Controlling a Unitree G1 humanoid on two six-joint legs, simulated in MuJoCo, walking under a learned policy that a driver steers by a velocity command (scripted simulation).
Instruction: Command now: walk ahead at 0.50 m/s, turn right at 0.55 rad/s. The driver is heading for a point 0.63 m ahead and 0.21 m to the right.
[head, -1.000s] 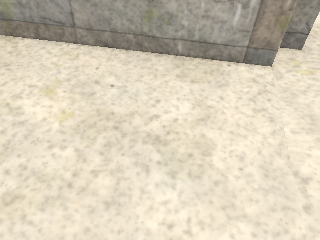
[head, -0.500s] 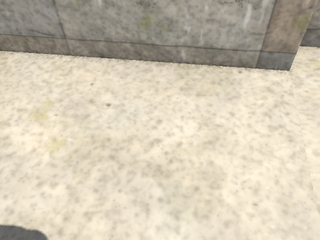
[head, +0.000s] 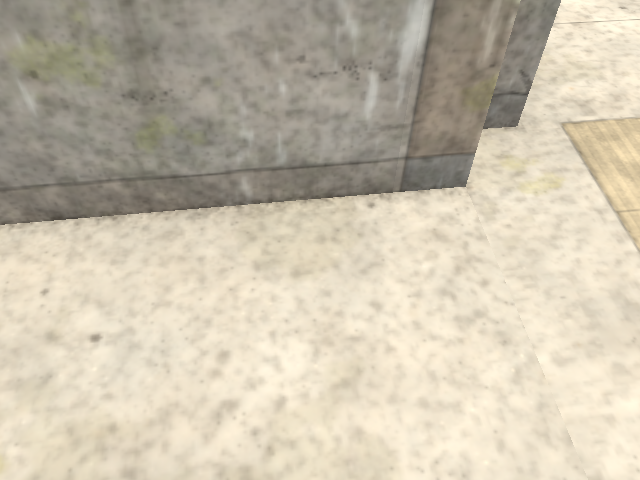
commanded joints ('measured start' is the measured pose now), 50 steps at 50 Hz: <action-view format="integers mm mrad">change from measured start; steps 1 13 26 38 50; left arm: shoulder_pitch -17 -303 -91 71 21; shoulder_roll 37 23 111 140 74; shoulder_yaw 15 3 36 45 9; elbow -97 -222 -182 -72 -92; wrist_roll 2 7 27 1 34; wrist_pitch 5 -2 -37 -15 38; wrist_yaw -6 -61 -20 22 36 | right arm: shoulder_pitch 10 91 24 -280 -69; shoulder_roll -111 -235 -171 -146 -119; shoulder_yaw -34 -73 -36 -21 -7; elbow -29 65 -28 -110 -28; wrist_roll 1 34 -5 19 -21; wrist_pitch -18 17 -11 -26 12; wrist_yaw -2 -13 -8 20 20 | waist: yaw -10 -76 -31 62 21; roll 164 108 -2 -49 149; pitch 0 69 -78 8 -90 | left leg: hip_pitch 142 312 -354 -250 109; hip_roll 269 306 133 17 237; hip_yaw -219 71 -125 -145 -271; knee -268 -238 673 60 -112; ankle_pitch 97 294 -86 222 599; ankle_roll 166 118 -48 -58 201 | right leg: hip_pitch -197 -156 350 370 28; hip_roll -90 -64 -151 -112 9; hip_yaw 33 -83 305 326 58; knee -4 -511 -948 -857 -109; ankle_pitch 82 270 390 262 -139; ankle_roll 18 -40 -291 -195 78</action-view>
